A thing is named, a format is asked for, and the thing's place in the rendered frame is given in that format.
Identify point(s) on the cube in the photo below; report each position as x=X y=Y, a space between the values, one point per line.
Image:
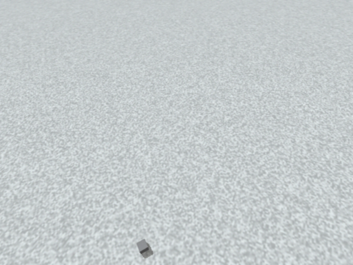
x=142 y=246

